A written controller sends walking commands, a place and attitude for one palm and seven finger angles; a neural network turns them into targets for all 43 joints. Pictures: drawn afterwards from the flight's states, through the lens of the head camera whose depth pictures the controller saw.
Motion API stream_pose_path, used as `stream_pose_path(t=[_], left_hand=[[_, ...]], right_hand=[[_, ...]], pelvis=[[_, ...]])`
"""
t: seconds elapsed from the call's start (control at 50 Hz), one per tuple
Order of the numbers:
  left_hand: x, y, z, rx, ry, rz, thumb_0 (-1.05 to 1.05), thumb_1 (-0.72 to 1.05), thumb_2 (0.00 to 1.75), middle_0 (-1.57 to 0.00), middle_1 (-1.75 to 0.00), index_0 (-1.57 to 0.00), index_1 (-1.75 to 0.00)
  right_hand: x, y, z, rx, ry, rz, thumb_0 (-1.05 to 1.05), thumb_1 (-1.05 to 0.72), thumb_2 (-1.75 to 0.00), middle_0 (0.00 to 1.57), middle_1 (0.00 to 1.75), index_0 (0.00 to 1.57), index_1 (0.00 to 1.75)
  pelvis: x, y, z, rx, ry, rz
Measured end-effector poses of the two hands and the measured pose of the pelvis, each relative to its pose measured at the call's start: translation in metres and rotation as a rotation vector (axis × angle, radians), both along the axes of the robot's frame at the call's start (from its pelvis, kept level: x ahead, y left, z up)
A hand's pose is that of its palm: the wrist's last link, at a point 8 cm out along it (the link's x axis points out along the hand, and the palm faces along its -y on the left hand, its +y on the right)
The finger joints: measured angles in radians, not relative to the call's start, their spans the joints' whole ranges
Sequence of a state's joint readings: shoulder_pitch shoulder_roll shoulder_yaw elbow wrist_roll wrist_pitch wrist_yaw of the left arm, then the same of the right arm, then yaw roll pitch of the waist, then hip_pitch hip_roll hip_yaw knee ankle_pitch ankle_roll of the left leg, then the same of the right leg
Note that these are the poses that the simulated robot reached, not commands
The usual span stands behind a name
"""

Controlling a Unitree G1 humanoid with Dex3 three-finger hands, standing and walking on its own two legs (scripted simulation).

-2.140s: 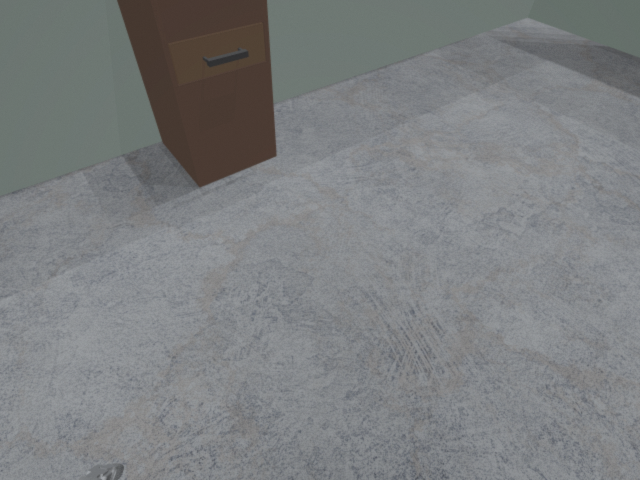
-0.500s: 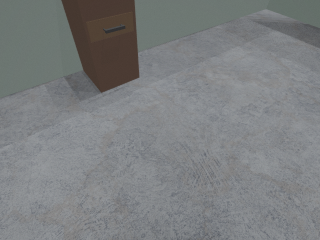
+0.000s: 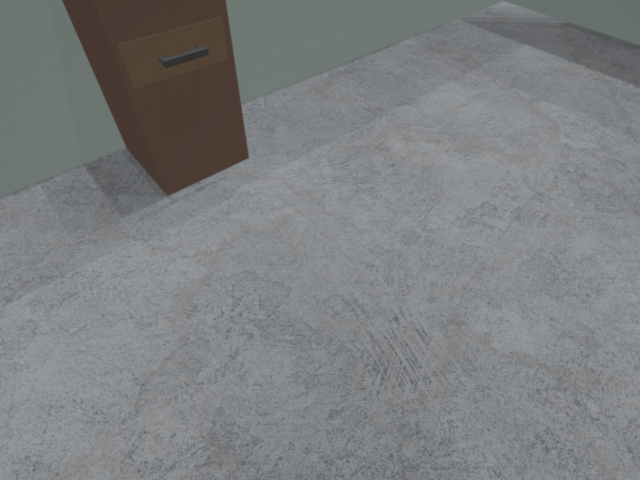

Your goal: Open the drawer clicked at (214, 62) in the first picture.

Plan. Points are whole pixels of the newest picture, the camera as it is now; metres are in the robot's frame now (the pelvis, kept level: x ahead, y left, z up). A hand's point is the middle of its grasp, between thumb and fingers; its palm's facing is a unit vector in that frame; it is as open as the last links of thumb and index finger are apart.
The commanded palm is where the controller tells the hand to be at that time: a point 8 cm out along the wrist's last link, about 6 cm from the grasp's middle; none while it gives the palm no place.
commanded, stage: walk to a spot facing it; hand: left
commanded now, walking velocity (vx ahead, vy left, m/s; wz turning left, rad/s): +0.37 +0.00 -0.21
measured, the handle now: (182, 55) +1.43 +0.61 -0.16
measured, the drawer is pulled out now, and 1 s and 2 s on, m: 0.00 0.00 0.00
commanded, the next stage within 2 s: turn to face it in 1.90 s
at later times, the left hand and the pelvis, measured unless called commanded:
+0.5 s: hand (194, 365) +0.30 +0.23 -0.14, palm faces -0.07 -0.98 -0.20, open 7.4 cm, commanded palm none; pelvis +0.21 +0.05 +0.03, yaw -8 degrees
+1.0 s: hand (236, 296) +0.44 +0.20 -0.15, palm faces -0.12 -0.97 -0.19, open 7.3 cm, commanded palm none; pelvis +0.43 +0.01 +0.02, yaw -10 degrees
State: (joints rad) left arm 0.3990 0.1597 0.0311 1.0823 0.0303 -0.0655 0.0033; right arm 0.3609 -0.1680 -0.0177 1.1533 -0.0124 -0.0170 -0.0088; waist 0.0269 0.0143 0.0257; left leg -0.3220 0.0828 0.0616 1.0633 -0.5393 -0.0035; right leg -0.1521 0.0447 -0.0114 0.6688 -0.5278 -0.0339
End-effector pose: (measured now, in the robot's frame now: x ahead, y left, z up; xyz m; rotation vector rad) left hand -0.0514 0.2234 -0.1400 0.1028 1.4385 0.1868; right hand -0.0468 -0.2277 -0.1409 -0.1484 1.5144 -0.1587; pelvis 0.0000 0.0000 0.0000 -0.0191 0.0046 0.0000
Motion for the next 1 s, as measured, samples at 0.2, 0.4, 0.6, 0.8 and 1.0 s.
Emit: stream_pose_path(t=[0.2, 0.4, 0.6, 0.8, 1.0], left_hand=[[0.020, 0.007, 0.014, -0.057, 0.235, -0.018, 0.01, 0.90, 0.90, -0.21, -0.30, -0.20, -0.30], [0.232, 0.068, 0.006, 0.012, -0.058, -0.123, 0.01, 0.91, 0.90, -0.20, -0.30, -0.19, -0.30], [0.429, 0.032, 0.044, 0.001, -0.303, -0.278, 0.00, 0.91, 0.90, -0.20, -0.30, -0.19, -0.30], [0.506, -0.016, 0.032, -0.013, -0.297, -0.289, 0.00, 0.91, 0.90, -0.20, -0.30, -0.20, -0.30], [0.495, 0.023, 0.018, 0.008, -0.015, -0.194, 0.00, 0.93, 0.90, -0.20, -0.30, -0.20, -0.30]], right_hand=[[0.223, 0.023, 0.027, -0.001, -0.398, 0.032, 0.01, -0.91, -0.90, 0.19, 0.30, 0.20, 0.29], [0.261, 0.047, 0.028, -0.049, -0.366, -0.060, 0.00, -0.92, -0.90, 0.20, 0.30, 0.20, 0.29], [0.226, 0.043, 0.026, -0.019, -0.117, -0.209, 0.00, -0.93, -0.90, 0.20, 0.30, 0.20, 0.29], [0.285, 0.023, 0.017, 0.035, -0.004, -0.248, 0.01, -0.92, -0.90, 0.20, 0.30, 0.20, 0.29], [0.495, -0.012, 0.038, -0.052, -0.287, -0.127, 0.01, -0.93, -0.90, 0.19, 0.30, 0.19, 0.29]], pelvis=[[0.083, 0.026, 0.009, 0.023, -0.001, -0.063], [0.169, 0.051, 0.013, 0.021, -0.029, -0.126], [0.250, 0.041, 0.028, 0.044, -0.013, -0.164], [0.337, 0.001, 0.021, 0.012, -0.015, -0.176], [0.434, 0.008, 0.025, -0.012, 0.005, -0.170]])
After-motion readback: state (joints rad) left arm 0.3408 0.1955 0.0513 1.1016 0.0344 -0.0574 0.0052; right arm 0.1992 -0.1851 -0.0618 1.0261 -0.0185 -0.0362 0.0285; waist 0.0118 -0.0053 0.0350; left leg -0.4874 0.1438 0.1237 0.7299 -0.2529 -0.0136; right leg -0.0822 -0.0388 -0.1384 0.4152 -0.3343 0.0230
